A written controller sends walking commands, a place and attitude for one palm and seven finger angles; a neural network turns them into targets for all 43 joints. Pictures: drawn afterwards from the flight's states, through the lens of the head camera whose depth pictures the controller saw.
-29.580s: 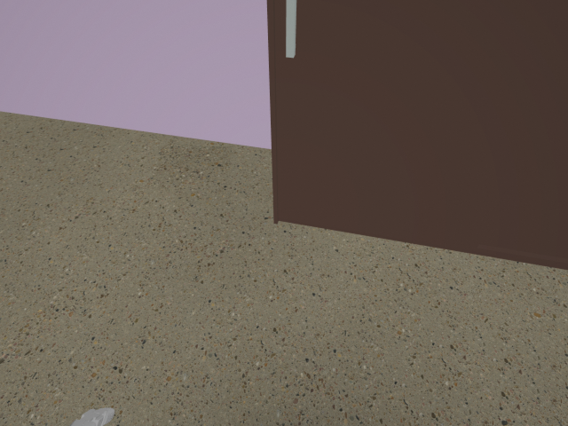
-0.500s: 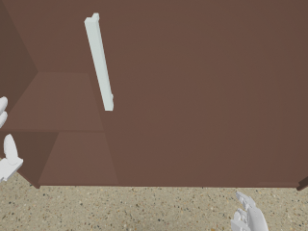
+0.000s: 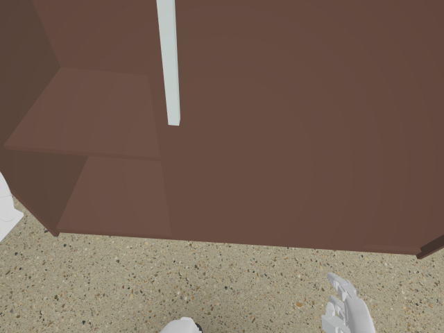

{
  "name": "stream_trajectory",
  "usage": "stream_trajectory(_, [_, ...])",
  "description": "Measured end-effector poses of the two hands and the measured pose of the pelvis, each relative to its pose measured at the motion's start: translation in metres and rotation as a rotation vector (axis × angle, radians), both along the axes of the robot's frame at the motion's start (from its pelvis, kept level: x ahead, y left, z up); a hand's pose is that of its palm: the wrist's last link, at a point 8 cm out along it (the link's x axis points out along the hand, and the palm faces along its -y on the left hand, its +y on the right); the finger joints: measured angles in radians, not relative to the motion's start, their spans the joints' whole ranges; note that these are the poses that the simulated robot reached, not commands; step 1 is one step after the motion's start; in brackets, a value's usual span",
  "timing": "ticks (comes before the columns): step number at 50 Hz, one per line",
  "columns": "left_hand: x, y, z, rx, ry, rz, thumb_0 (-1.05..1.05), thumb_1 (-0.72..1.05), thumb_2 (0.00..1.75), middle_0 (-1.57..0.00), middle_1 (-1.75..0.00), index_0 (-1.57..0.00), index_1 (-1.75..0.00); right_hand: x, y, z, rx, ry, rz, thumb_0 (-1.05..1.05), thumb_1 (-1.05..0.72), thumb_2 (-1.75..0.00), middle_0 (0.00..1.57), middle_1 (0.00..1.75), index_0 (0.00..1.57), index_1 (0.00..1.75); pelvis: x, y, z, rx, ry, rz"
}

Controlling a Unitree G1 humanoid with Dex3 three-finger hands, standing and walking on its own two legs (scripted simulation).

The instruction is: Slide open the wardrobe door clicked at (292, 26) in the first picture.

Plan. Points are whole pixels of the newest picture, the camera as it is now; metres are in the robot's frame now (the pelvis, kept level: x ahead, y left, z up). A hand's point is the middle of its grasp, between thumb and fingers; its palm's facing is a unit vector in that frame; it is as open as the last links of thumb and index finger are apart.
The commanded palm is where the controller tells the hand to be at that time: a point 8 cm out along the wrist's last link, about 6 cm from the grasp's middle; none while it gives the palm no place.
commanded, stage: step back with the hand held close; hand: left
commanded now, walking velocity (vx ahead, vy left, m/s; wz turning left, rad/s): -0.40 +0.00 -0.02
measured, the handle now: (172, 60) +0.53 +0.16 +0.19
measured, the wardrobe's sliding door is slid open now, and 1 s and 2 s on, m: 0.52 0.52 0.52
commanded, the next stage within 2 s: stop stepping back and stand still in 0.10 s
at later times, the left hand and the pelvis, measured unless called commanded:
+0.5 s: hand out of the picture +0.14 +0.30 +0.17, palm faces +0.49 -0.78 -0.39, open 7.4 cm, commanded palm +0.08 +0.32 +0.19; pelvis -0.06 +0.01 +0.01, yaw +1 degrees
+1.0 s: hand out of the picture +0.16 +0.29 +0.16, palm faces +0.45 -0.80 -0.39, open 7.4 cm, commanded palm +0.09 +0.32 +0.19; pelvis -0.04 +0.02 +0.01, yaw +1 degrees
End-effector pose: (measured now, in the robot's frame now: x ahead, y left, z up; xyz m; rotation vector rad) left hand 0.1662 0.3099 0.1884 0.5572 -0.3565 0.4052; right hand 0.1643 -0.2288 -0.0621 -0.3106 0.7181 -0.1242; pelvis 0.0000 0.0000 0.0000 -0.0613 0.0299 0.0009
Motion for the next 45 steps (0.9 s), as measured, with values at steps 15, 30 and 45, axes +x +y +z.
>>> stream_trajectory(15, [-0.056,-0.004,0.005,-0.018,-0.004,-0.010,0.01,0.88,0.90,-0.22,-0.30,-0.21,-0.30,-0.043,-0.010,0.013,-0.030,0.024,-0.014,0.01,-0.90,-0.90,0.20,0.30,0.20,0.30,-0.040,0.000,0.006,0.048,0.013,0.015])
stream_trajectory(30, [-0.072,0.011,-0.007,-0.096,0.039,0.008,0.01,0.89,0.90,-0.21,-0.30,-0.20,-0.30,-0.081,0.026,0.007,0.037,-0.010,0.004,0.01,-0.90,-0.90,0.20,0.30,0.20,0.31,-0.063,0.015,0.009,0.031,-0.026,0.016])
stream_trajectory(45, [-0.060,0.018,-0.011,-0.105,0.087,0.059,0.01,0.89,0.90,-0.21,-0.30,-0.21,-0.30,-0.059,0.017,0.010,0.023,-0.019,0.005,0.01,-0.90,-0.90,0.20,0.30,0.20,0.30,-0.048,0.016,0.014,0.038,-0.021,0.022])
